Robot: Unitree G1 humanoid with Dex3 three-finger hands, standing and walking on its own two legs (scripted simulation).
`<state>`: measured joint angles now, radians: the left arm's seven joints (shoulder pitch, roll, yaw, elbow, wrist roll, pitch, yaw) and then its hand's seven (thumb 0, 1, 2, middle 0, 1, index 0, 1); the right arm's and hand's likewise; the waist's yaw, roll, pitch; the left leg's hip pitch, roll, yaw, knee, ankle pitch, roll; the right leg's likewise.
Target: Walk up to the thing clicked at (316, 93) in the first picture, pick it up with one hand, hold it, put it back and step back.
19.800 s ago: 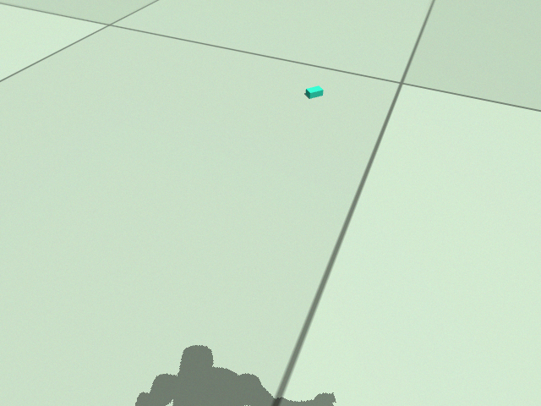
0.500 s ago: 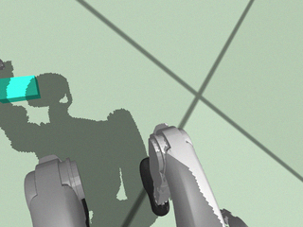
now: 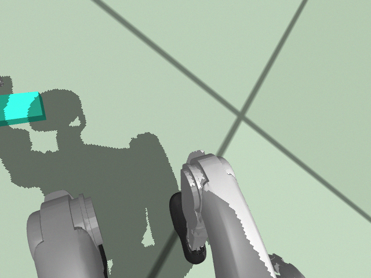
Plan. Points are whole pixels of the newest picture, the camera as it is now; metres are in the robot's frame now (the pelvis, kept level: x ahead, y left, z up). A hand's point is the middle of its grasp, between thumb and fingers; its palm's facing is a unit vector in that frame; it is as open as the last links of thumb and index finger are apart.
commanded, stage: rise first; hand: left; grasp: from above
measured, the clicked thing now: (18, 108) +0.54 +0.26 -0.30
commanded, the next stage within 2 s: approach in 0.98 s
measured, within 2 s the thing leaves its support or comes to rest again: neither
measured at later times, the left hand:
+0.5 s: hand out of the picture +0.49 +0.29 -0.18, palm faces -0.47 -0.04 -0.88, open 12.3 cm
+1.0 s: hand out of the picture +0.50 +0.29 -0.18, palm faces -0.46 -0.04 -0.89, open 12.4 cm
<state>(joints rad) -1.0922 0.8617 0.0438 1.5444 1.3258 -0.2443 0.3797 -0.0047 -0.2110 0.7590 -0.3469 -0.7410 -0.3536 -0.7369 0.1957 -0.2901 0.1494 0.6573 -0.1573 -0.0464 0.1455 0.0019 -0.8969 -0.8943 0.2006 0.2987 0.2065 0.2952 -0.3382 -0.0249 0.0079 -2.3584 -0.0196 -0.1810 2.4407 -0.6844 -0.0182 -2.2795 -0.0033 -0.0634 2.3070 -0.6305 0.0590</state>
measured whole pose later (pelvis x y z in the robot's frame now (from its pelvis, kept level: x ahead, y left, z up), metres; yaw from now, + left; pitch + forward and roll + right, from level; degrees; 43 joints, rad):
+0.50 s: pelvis +0.00 +0.00 +0.00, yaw +0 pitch +34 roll -11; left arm -1.08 0.86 0.05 1.51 1.32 -0.25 0.36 0.00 -0.22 0.76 -0.35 -0.72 -0.36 -0.72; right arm 0.20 -0.29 0.15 0.65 -0.16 -0.04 0.15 0.00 -0.90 -0.89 0.20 0.30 0.21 0.30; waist -0.33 -0.02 0.01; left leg -2.36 -0.02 -0.19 2.45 -0.69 -0.02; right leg -2.28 0.00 -0.07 2.31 -0.64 0.06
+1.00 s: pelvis +0.00 +0.00 +0.00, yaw +0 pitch +34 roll -11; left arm -1.09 0.87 0.05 1.50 1.33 -0.24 0.36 0.00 -0.24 0.78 -0.35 -0.72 -0.34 -0.73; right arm 0.21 -0.29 0.15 0.64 -0.16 -0.04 0.15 0.00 -0.90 -0.89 0.20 0.30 0.21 0.30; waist -0.34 -0.02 0.01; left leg -2.36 -0.02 -0.18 2.44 -0.69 -0.01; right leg -2.28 0.00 -0.07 2.30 -0.64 0.06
